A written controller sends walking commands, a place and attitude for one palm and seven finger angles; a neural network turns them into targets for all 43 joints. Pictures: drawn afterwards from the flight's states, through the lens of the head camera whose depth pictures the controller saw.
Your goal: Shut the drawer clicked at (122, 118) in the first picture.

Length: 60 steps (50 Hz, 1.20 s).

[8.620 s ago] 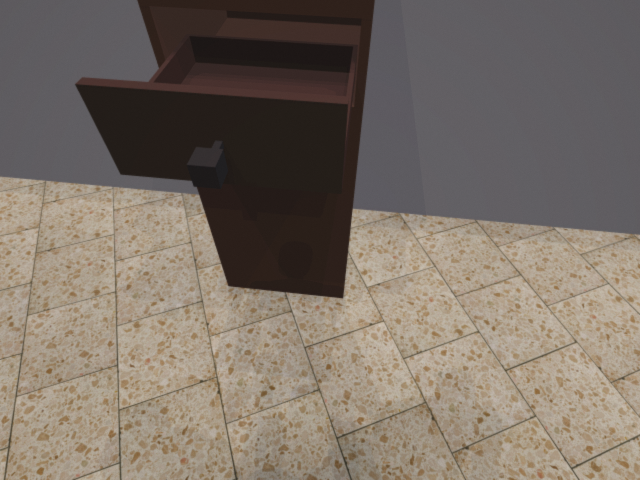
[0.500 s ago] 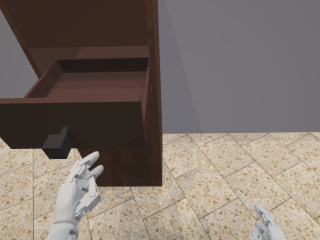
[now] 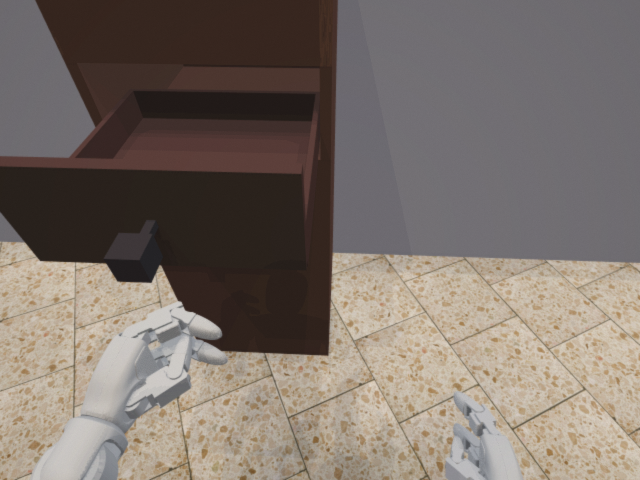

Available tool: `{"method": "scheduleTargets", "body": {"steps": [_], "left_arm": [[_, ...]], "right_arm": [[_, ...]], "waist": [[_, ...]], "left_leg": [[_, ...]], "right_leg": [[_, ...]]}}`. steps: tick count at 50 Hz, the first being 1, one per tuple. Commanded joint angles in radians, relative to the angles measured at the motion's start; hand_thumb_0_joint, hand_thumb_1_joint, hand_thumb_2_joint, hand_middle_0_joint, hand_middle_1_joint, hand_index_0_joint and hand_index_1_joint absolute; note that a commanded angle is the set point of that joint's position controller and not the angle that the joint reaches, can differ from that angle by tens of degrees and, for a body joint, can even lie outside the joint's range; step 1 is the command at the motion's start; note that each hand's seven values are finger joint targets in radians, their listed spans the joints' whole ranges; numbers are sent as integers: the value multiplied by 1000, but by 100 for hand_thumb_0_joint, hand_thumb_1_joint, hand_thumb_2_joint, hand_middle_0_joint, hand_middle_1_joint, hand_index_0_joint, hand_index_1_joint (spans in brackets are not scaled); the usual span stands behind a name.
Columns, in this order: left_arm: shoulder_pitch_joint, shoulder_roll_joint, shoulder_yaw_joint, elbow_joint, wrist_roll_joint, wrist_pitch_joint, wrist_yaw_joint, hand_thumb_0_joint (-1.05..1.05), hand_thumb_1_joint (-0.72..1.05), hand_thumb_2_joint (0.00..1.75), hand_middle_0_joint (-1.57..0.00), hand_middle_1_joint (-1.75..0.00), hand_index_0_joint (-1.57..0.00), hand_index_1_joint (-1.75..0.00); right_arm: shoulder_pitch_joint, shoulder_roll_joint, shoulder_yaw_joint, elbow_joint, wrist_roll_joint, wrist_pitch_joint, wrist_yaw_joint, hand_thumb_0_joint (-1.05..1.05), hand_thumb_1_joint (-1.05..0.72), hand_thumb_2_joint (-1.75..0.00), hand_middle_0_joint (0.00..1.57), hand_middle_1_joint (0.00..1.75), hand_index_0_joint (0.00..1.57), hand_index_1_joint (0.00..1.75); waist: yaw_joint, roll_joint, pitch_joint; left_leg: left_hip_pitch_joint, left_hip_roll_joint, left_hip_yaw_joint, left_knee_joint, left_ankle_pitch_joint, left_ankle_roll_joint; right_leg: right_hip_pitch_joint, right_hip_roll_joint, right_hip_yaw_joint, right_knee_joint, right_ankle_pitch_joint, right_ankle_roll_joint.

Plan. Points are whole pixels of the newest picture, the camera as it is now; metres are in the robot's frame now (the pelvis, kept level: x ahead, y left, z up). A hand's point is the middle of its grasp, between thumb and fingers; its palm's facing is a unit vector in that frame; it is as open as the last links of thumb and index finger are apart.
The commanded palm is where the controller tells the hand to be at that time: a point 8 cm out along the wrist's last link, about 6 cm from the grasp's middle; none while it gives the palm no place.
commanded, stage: raise the hand and make a fist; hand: left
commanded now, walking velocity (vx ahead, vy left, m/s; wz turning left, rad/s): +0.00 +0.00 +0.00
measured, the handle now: (141, 245) +0.35 +0.24 +0.14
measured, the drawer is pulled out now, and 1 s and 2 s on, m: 0.28 0.28 0.28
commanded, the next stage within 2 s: bring the fist close to the handle in 1.12 s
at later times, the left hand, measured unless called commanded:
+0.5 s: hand (88, 339) +0.19 +0.21 +0.19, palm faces +0.06 -0.98 -0.17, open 3.1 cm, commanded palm +0.14 +0.25 +0.20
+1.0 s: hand (66, 322) +0.19 +0.22 +0.21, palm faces +0.09 -0.98 -0.16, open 3.3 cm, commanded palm +0.14 +0.26 +0.24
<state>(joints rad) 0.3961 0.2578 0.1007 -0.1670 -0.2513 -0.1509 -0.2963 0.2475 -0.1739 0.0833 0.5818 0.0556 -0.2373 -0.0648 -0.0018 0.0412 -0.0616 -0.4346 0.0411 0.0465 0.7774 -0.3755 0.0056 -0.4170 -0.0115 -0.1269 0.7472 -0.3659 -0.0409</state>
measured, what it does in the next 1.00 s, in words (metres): stands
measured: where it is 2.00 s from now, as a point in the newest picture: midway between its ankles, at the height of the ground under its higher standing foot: outside the picture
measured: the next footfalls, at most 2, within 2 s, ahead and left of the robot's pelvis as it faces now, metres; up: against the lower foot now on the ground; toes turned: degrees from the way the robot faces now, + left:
none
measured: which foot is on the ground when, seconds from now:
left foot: down 0.00-1.00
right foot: down 0.00-1.00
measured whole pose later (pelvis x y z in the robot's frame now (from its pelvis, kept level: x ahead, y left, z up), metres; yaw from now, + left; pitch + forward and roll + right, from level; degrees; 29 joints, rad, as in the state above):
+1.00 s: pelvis +0.02 -0.02 +0.03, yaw +0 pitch -6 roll +0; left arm 0.32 0.39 0.43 -0.48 -0.38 0.34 -0.32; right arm 0.18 -0.28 0.10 0.62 0.10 -0.28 -0.10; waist 0.09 0.08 -0.03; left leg -0.13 0.05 0.04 0.52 -0.28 -0.02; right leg -0.11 0.02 -0.13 0.48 -0.27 -0.05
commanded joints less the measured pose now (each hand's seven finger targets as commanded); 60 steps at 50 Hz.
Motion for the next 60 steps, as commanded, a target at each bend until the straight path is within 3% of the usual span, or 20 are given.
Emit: {"method": "scheduleTargets", "body": {"steps": [1,2,4,7,10,14,19,25,32,36,37,40,42,44,48,50,52,55,57,60], "left_arm": [[137,126,266,-371,-81,19,133,0,90,90,-100,-117,-100,-117],[170,113,261,-424,-74,2,152,0,90,90,-102,-119,-102,-119],[241,115,237,-494,-46,-38,165,0,90,90,-106,-123,-106,-123],[207,60,123,-526,-33,-70,124,0,90,90,-112,-130,-112,-130],[102,67,87,-495,-46,-58,73,0,90,90,-118,-136,-118,-136],[45,137,142,-536,-24,-13,73,0,90,90,-126,-145,-126,-145],[14,169,209,-613,-22,53,102,0,90,90,-136,-156,-136,-156],[11,149,241,-570,-81,219,42,0,90,90,-140,-160,-140,-160],[-157,237,345,-639,-124,364,4,0,90,90,-140,-160,-140,-160],[-233,301,409,-668,-140,376,2,0,90,90,-140,-160,-140,-160],[-217,276,397,-638,-148,381,-2,0,90,90,-140,-160,-140,-160],[-181,243,386,-511,-165,413,-21,0,90,90,-140,-160,-140,-160],[-189,281,417,-467,-161,428,-25,0,90,90,-140,-160,-140,-160],[-213,300,422,-467,-155,434,-24,0,90,90,-140,-160,-140,-160],[-301,355,444,-563,-156,410,-22,0,90,90,-140,-160,-140,-160],[-259,377,478,-590,-157,375,-11,0,90,90,-140,-160,-140,-160],[-207,390,519,-570,-166,346,-9,0,90,90,-140,-160,-140,-160],[-189,368,529,-463,-185,338,-14,0,90,90,-140,-160,-140,-160],[-198,357,518,-405,-191,354,-25,0,90,90,-140,-160,-140,-160],[-165,313,460,-444,-183,364,-31,0,90,90,-140,-160,-140,-160]], "right_arm": [[-200,-117,-82,-207,5,-72,-12,0,-90,-90,20,30,20,30],[-188,-112,-81,-206,1,-83,-1,0,-90,-90,20,30,20,30],[-167,-123,-88,-197,-10,-105,18,0,-90,-90,20,30,20,30],[-130,-154,-89,-184,-8,-152,32,0,-90,-90,20,30,20,30],[-119,-183,-90,-170,6,-193,10,0,-90,-90,20,30,20,30],[-120,-186,-81,-152,13,-230,-13,0,-90,-90,20,30,20,30],[-148,-168,-61,-152,8,-230,-11,0,-90,-90,20,30,20,30],[-204,-159,-34,-159,25,-185,-8,0,-90,-90,20,30,20,30],[-254,-166,-15,-168,36,-140,-20,0,-90,-90,20,30,20,30],[-264,-175,-11,-152,38,-142,-27,0,-90,-90,20,30,20,30],[-263,-176,-10,-150,37,-142,-28,0,-90,-90,20,30,20,30],[-260,-188,-11,-123,43,-127,-28,0,-90,-90,20,30,20,30],[-268,-192,-17,-128,46,-115,-32,0,-90,-90,20,30,20,30],[-289,-200,-23,-131,49,-104,-33,0,-90,-90,20,30,20,30],[-275,-200,-26,-153,47,-120,-39,0,-90,-90,20,30,20,30],[-266,-204,-28,-149,39,-130,-40,0,-90,-90,20,30,20,30],[-249,-203,-30,-150,37,-144,-40,0,-90,-90,20,30,20,30],[-239,-211,-33,-123,39,-147,-45,0,-90,-90,20,30,20,30],[-241,-212,-34,-122,47,-151,-46,0,-90,-90,20,30,20,30],[-240,-218,-40,-136,51,-159,-41,0,-90,-90,20,30,20,30]], "waist": [[110,-41,-120],[111,3,-117],[105,-5,-117],[47,50,-52],[13,-34,20],[43,17,-12],[79,47,-57],[94,27,4],[101,25,-22],[100,46,-48],[97,28,-42],[87,-4,35],[92,-53,57],[91,-18,85],[86,45,-9],[88,56,-35],[94,17,-50],[82,-29,37],[84,-10,77],[84,21,61]], "left_leg": [[57,-29,-57,-196,188,16],[79,-26,-53,-209,231,12],[97,-23,-48,-206,298,12],[119,-24,-46,-201,238,13],[116,-20,-72,-210,126,25],[166,-22,-92,-254,91,24],[229,-20,-97,-293,222,11],[261,-19,-83,-329,331,-14],[322,-26,-80,-357,304,-2],[361,-30,-79,-354,290,9],[362,-30,-81,-354,287,10],[331,-27,-77,-356,239,10],[305,-27,-75,-351,213,15],[291,-27,-71,-337,172,12],[334,-31,-63,-314,180,18],[336,-27,-61,-290,204,13],[331,-22,-61,-284,223,13],[297,-14,-71,-263,204,8],[286,-15,-70,-270,180,7],[300,-15,-68,-272,195,5]], "right_leg": [[178,-7,73,-184,123,27],[178,4,47,-164,186,21],[174,16,30,-147,255,18],[93,18,32,-169,205,24],[51,19,56,-225,85,33],[91,18,55,-247,38,25],[180,19,29,-239,180,15],[222,28,18,-262,329,12],[241,29,30,-306,310,19],[248,26,45,-333,287,22],[246,24,43,-334,286,24],[211,22,57,-370,244,30],[208,15,83,-388,199,37],[193,1,124,-420,105,41],[225,-21,154,-424,61,46],[240,-35,179,-433,79,51],[258,-38,175,-423,129,59],[213,-56,217,-459,137,82],[190,-55,215,-461,98,80],[189,-55,210,-435,139,77]]}}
